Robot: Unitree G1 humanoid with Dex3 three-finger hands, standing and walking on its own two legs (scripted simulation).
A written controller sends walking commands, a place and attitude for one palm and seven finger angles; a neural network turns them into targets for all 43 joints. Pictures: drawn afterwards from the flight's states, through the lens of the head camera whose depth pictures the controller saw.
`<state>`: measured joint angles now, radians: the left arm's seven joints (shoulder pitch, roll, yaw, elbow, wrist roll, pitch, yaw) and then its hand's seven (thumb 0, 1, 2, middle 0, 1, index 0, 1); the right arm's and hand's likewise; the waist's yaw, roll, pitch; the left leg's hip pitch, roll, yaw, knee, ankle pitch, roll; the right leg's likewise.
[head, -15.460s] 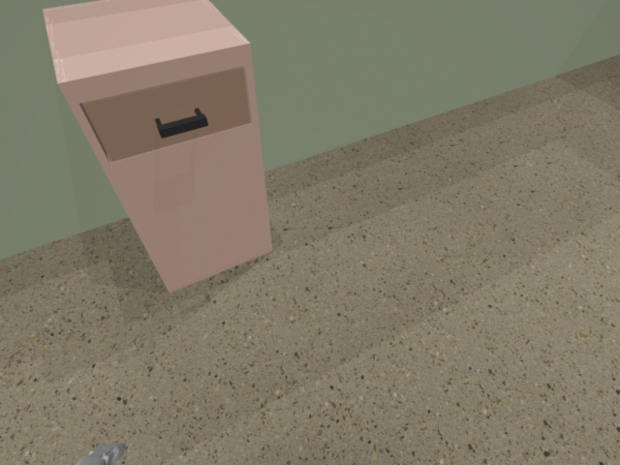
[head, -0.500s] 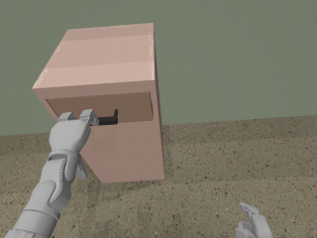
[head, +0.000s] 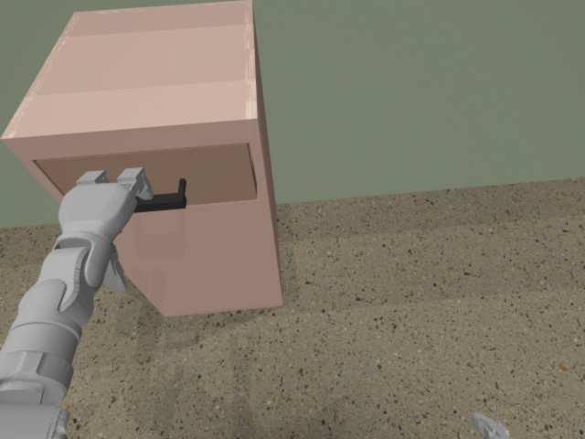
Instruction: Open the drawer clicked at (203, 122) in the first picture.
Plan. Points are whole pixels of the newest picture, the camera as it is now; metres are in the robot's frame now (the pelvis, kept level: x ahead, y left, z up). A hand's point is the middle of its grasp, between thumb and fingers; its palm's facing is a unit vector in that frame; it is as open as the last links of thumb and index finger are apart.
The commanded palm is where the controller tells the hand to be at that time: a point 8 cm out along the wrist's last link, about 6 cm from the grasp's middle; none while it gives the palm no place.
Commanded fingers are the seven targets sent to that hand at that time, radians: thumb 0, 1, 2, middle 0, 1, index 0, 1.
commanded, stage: move the hooked fingers above the handle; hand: left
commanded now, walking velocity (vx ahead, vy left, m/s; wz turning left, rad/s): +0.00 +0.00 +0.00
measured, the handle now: (155, 194) +0.53 +0.31 -0.05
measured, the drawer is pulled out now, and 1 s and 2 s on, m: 0.00 0.00 0.00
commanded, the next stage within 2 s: none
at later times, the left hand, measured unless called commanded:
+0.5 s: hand (127, 204) +0.45 +0.30 +0.02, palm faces -0.04 +0.01 -1.00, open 13.9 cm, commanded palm +0.43 +0.30 +0.08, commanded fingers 0.00 -0.50 0.30 -0.30 -1.20 -0.30 -1.20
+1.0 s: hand (135, 195) +0.48 +0.31 +0.00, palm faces -0.07 +0.00 -1.00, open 13.8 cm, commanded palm +0.47 +0.31 +0.06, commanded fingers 0.00 -0.50 0.30 -0.30 -1.20 -0.30 -1.20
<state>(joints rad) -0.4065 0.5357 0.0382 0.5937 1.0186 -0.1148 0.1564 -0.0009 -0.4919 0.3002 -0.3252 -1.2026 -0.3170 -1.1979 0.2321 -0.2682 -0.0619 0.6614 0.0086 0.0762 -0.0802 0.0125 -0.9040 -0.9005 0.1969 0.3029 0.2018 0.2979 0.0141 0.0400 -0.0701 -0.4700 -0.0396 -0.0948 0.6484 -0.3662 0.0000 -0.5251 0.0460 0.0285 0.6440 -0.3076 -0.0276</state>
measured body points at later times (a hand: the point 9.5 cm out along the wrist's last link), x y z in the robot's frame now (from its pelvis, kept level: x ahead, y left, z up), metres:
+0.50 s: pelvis -0.01 +0.03 -0.01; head +0.08 +0.03 +0.43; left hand +0.44 +0.30 +0.08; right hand +0.04 -0.24 -0.14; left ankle -0.03 +0.13 -0.72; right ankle +0.00 -0.10 -0.72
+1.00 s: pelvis +0.00 +0.03 -0.02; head +0.12 +0.02 +0.41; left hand +0.48 +0.31 +0.06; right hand +0.00 -0.25 -0.15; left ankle -0.03 +0.13 -0.72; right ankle +0.00 -0.10 -0.72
